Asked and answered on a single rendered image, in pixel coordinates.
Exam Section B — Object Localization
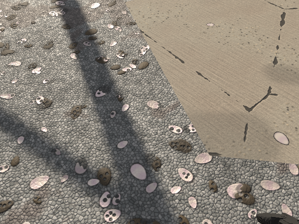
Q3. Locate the robot right hand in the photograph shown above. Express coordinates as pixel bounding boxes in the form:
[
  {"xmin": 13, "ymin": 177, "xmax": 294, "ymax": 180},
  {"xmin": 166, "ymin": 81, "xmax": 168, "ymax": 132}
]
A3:
[{"xmin": 256, "ymin": 213, "xmax": 299, "ymax": 224}]

